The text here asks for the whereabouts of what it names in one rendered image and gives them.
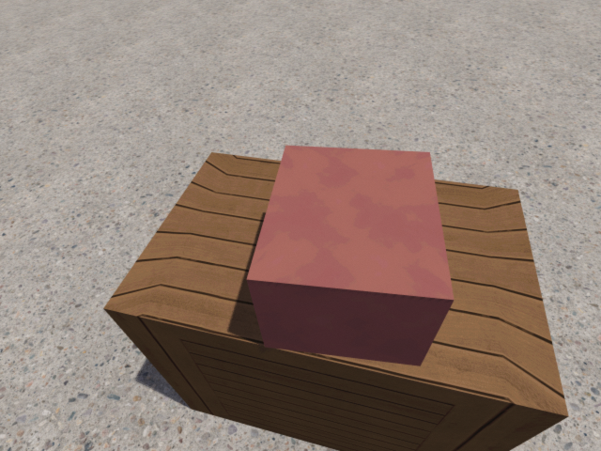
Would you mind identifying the pedestal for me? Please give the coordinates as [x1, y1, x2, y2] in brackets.
[103, 152, 569, 451]

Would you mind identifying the carton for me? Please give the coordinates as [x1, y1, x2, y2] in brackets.
[246, 146, 454, 366]

